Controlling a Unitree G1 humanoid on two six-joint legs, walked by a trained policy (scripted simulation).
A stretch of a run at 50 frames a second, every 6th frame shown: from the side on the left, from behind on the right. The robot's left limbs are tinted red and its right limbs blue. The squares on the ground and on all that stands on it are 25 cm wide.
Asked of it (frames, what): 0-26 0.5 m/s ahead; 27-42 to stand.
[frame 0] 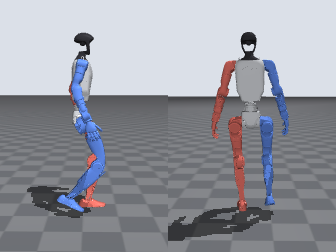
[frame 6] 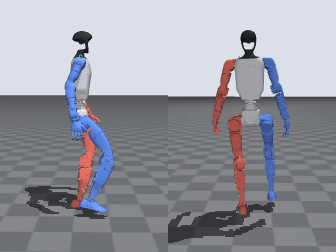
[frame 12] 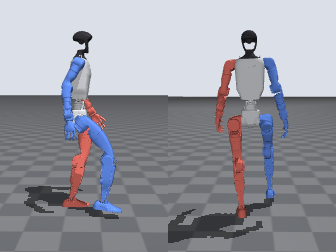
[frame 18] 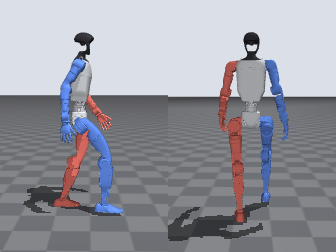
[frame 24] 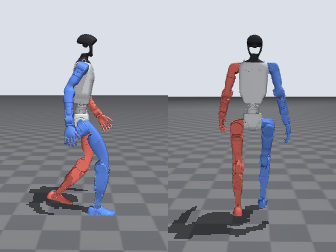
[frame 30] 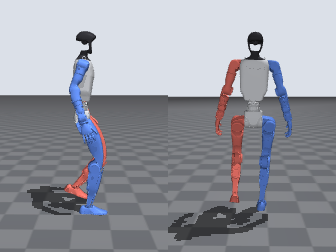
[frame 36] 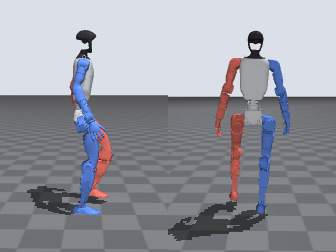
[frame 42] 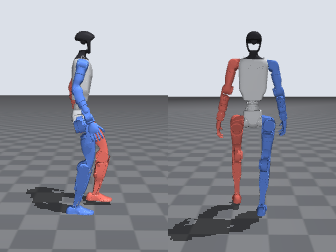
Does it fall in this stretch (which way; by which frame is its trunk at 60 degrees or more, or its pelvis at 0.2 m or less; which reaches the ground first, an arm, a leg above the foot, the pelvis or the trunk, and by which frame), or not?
no
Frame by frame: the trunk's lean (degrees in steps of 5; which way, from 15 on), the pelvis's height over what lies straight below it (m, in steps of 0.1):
0: 5, 0.8
6: 5, 0.8
12: 5, 0.8
18: 5, 0.8
24: 5, 0.8
30: 5, 0.8
36: 5, 0.8
42: 5, 0.8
